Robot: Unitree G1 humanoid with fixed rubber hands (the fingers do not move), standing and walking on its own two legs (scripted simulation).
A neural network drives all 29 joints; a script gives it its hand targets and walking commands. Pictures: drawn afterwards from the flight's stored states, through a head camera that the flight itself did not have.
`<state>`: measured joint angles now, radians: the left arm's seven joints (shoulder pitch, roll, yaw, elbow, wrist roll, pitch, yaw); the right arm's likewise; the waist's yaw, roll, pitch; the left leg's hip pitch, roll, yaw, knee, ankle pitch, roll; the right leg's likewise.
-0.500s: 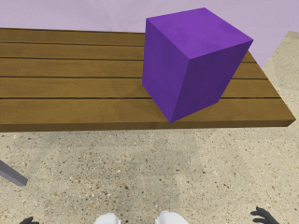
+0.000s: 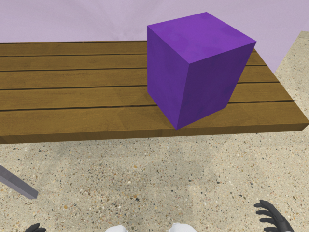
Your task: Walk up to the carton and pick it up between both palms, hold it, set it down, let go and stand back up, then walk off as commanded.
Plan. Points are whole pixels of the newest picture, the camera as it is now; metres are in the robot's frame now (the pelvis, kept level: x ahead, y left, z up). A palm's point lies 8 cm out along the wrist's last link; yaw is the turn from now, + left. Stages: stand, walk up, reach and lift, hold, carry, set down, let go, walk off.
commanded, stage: walk up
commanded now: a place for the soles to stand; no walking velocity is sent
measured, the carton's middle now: (191, 71) +0.55 -0.11 +0.10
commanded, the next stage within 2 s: none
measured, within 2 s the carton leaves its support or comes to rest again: neither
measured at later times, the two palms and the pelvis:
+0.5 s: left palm out of the picture +0.11 +0.19 -0.08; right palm out of the picture +0.12 -0.48 -0.06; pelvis +0.03 -0.14 +0.00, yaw -3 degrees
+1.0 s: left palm (63, 217) +0.17 +0.23 -0.06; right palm out of the picture +0.22 -0.44 -0.08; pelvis +0.11 -0.11 +0.00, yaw -2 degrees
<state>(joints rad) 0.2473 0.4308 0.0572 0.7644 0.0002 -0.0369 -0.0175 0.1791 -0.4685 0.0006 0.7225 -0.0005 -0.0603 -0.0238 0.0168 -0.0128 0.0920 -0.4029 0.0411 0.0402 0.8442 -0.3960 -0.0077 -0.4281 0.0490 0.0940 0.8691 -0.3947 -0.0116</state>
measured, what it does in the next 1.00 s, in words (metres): steps to the right: right foot, then left foot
